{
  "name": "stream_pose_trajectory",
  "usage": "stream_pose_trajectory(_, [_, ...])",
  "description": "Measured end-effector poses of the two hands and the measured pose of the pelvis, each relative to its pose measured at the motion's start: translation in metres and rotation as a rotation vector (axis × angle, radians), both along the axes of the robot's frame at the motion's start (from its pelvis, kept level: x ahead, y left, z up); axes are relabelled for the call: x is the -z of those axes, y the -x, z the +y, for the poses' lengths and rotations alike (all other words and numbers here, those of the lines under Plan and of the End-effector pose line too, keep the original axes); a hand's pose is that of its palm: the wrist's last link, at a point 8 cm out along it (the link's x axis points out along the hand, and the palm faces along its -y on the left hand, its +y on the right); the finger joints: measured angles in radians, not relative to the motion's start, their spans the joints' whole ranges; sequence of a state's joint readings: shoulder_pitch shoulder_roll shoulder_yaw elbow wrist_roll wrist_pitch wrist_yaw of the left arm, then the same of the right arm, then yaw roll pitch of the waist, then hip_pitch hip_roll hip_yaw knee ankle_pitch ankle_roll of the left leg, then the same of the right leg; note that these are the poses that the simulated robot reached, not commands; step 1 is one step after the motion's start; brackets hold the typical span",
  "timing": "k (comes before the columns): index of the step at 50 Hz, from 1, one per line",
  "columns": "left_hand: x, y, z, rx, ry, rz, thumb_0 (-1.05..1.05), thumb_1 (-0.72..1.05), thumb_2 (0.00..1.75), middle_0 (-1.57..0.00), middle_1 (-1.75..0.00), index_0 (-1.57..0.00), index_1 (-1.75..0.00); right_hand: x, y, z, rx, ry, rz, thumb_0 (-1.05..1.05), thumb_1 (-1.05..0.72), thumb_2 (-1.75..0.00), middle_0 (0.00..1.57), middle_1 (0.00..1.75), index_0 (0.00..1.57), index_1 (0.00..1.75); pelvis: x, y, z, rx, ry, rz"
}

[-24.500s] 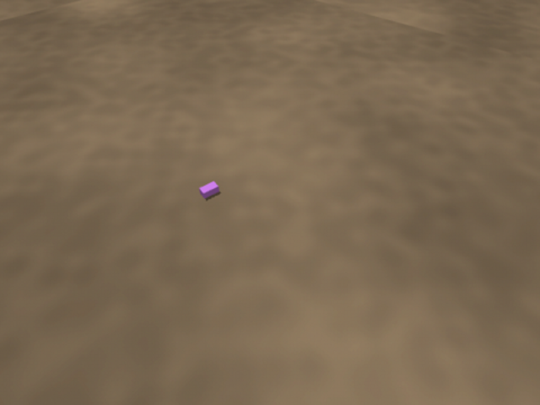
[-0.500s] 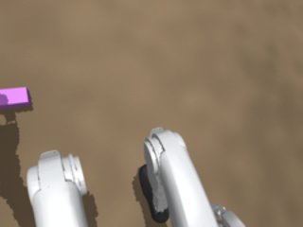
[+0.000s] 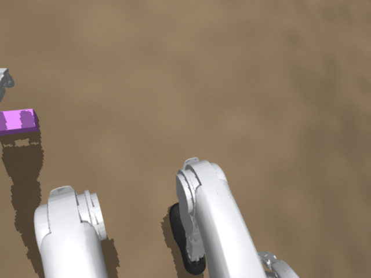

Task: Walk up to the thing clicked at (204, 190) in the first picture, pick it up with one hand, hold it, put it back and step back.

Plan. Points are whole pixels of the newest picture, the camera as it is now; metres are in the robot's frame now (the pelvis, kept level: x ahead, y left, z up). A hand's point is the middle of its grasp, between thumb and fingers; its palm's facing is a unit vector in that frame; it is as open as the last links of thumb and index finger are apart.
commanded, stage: approach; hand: left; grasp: from above
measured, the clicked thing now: (15, 122) +0.50 +0.29 -0.30
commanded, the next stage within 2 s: close in in 0.44 s
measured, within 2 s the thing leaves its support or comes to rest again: neither
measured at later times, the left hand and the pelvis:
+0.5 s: hand out of the picture +0.48 +0.31 -0.18, palm faces -0.47 -0.07 -0.88, open 11.8 cm; pelvis +0.00 -0.01 +0.00, yaw +0 degrees
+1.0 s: hand (1, 120) +0.48 +0.30 -0.22, palm faces -0.46 -0.07 -0.89, open 12.0 cm; pelvis +0.00 +0.00 -0.01, yaw -2 degrees
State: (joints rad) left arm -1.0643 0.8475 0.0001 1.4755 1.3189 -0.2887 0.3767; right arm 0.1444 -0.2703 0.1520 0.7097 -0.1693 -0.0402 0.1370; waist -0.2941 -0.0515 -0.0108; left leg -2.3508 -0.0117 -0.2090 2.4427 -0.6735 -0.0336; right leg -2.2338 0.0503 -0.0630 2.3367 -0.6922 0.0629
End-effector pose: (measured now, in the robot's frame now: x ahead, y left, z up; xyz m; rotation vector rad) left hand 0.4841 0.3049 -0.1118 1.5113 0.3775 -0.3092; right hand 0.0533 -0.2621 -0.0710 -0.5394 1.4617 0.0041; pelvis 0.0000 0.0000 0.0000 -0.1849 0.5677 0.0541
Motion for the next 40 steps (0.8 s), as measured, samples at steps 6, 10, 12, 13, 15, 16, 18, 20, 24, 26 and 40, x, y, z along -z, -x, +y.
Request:
stream_pose_trajectory(6, [-0.005,-0.026,-0.027,-0.013,-0.007,-0.043,0.00,-0.21,0.74,-0.37,-0.78,-0.38,-0.77,-0.003,0.011,-0.002,0.031,0.007,-0.017,0.00,-0.91,-0.90,0.20,0.30,0.20,0.30,0.000,0.000,-0.001,0.008,-0.001,0.009])
stream_pose_trajectory(10, [-0.002,-0.030,-0.037,-0.047,-0.028,-0.020,0.00,-0.19,0.73,-0.39,-0.76,-0.39,-0.76,-0.002,0.025,-0.002,0.067,-0.010,-0.003,0.00,-0.91,-0.90,0.20,0.30,0.20,0.30,-0.001,0.000,-0.003,0.014,-0.008,0.015])
stream_pose_trajectory(12, [0.001,-0.027,-0.038,-0.067,-0.032,0.000,0.00,-0.19,0.73,-0.40,-0.75,-0.40,-0.75,0.000,0.031,-0.001,0.081,-0.023,0.011,0.00,-0.91,-0.90,0.20,0.30,0.20,0.30,-0.001,0.000,-0.004,0.017,-0.011,0.013])
stream_pose_trajectory(13, [0.003,-0.025,-0.037,-0.078,-0.034,0.011,0.00,-0.18,0.72,-0.40,-0.74,-0.40,-0.74,0.001,0.034,0.000,0.087,-0.030,0.018,0.00,-0.91,-0.90,0.20,0.30,0.20,0.30,-0.001,0.001,-0.004,0.017,-0.014,0.011])
stream_pose_trajectory(15, [0.008,-0.018,-0.033,-0.096,-0.036,0.041,0.00,-0.17,0.71,-0.41,-0.73,-0.41,-0.73,0.003,0.038,0.001,0.094,-0.043,0.031,0.00,-0.91,-0.90,0.20,0.30,0.20,0.30,-0.001,0.001,-0.005,0.018,-0.019,0.006])
stream_pose_trajectory(16, [0.010,-0.015,-0.031,-0.103,-0.035,0.055,0.00,-0.17,0.71,-0.41,-0.72,-0.42,-0.72,0.004,0.040,0.001,0.094,-0.048,0.036,0.00,-0.91,-0.90,0.20,0.30,0.20,0.30,-0.001,0.001,-0.005,0.018,-0.021,0.003])
stream_pose_trajectory(18, [0.013,-0.009,-0.024,-0.113,-0.029,0.075,0.00,-0.17,0.70,-0.42,-0.71,-0.42,-0.71,0.006,0.041,0.002,0.089,-0.053,0.047,0.00,-0.91,-0.90,0.20,0.30,0.20,0.30,0.000,0.002,-0.006,0.018,-0.024,-0.002])
stream_pose_trajectory(20, [0.014,-0.004,-0.016,-0.115,-0.021,0.080,0.00,-0.16,0.69,-0.43,-0.70,-0.43,-0.70,0.007,0.040,0.001,0.079,-0.051,0.056,0.00,-0.91,-0.90,0.20,0.30,0.20,0.30,0.001,0.002,-0.007,0.017,-0.024,-0.008])
stream_pose_trajectory(24, [0.010,-0.002,0.001,-0.101,-0.019,0.066,0.00,-0.16,0.69,-0.44,-0.69,-0.44,-0.69,0.008,0.034,-0.002,0.049,-0.035,0.065,0.00,-0.91,-0.90,0.20,0.30,0.20,0.30,0.004,0.002,-0.007,0.013,-0.020,-0.015])
stream_pose_trajectory(26, [0.007,-0.003,0.007,-0.094,-0.017,0.054,0.00,-0.16,0.69,-0.44,-0.69,-0.44,-0.69,0.008,0.029,-0.004,0.034,-0.023,0.064,0.00,-0.91,-0.90,0.20,0.30,0.20,0.30,0.005,0.001,-0.006,0.011,-0.016,-0.015])
stream_pose_trajectory(40, [0.024,-0.008,-0.003,-0.023,0.019,0.048,0.00,-0.13,0.72,-0.43,-0.73,-0.44,-0.72,-0.011,0.002,-0.002,-0.031,0.033,0.012,0.00,-0.91,-0.90,0.20,0.30,0.20,0.30,0.001,0.000,0.002,0.011,0.020,-0.019])
